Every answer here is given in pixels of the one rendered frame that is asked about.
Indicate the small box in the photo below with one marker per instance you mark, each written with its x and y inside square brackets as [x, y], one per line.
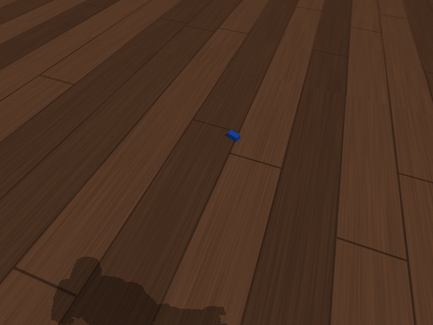
[233, 135]

